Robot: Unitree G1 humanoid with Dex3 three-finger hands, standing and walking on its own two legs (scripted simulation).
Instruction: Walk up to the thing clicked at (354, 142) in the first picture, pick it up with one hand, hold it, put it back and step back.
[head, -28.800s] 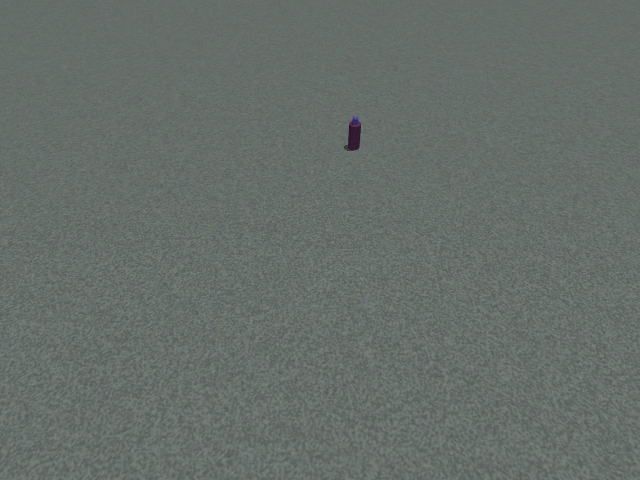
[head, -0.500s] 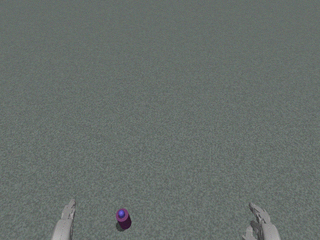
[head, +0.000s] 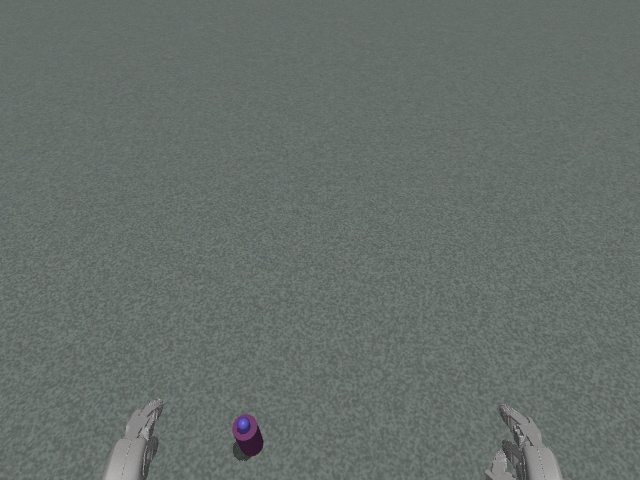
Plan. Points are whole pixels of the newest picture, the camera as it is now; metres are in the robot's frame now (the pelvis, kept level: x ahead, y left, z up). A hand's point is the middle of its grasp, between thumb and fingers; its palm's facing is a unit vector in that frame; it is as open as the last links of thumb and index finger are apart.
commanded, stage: stand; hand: left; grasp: from the side
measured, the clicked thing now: (247, 433) +0.38 +0.21 -0.63
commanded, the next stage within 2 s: none
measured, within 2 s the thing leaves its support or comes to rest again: neither
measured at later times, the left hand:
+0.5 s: hand out of the picture +0.07 +0.26 -0.11, palm faces -0.01 -0.93 -0.36, open 7.5 cm
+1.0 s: hand out of the picture +0.04 +0.27 -0.10, palm faces -0.02 -0.94 -0.35, open 7.4 cm
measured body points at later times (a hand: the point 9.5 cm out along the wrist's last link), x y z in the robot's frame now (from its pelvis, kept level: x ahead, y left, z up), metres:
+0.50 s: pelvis +0.01 +0.01 +0.04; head +0.02 +0.02 +0.49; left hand +0.07 +0.31 -0.09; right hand +0.09 -0.28 -0.09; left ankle +0.04 +0.13 -0.69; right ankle +0.00 -0.13 -0.69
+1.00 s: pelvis -0.01 +0.02 +0.06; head -0.02 +0.02 +0.51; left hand +0.04 +0.32 -0.08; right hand +0.06 -0.28 -0.08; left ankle +0.04 +0.14 -0.69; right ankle +0.00 -0.13 -0.69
